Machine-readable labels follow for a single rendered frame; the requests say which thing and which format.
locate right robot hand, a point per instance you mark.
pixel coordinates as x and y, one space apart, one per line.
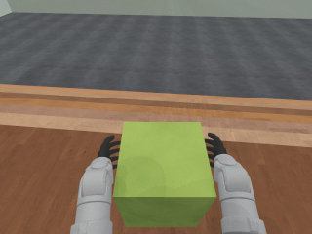
217 149

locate right robot forearm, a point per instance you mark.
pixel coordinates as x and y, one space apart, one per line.
236 196

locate left robot hand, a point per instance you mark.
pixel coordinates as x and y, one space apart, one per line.
105 152

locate left robot forearm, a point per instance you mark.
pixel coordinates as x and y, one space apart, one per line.
94 199

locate carton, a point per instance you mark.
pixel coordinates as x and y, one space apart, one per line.
163 176

